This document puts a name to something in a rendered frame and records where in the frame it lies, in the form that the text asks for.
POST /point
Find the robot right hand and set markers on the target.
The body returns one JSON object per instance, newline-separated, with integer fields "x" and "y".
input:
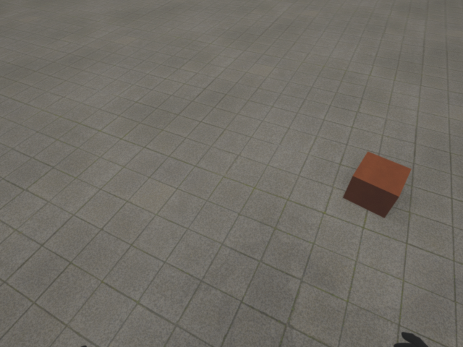
{"x": 413, "y": 340}

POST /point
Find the carton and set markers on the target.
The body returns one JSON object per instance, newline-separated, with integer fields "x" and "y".
{"x": 377, "y": 184}

